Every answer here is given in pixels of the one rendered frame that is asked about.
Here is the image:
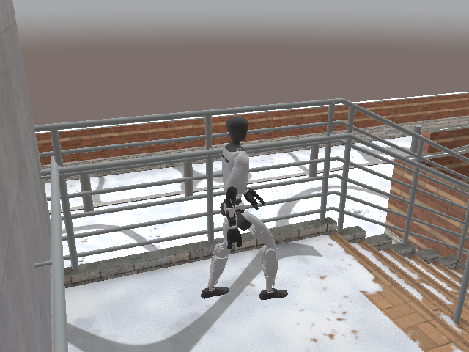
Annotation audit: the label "stairs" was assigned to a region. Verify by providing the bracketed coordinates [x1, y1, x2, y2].
[351, 241, 469, 340]

